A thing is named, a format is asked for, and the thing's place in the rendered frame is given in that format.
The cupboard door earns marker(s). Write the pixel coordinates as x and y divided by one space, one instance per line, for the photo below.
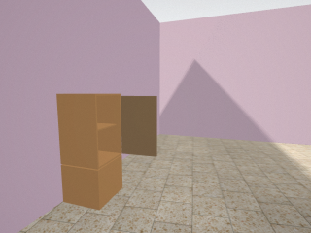
139 125

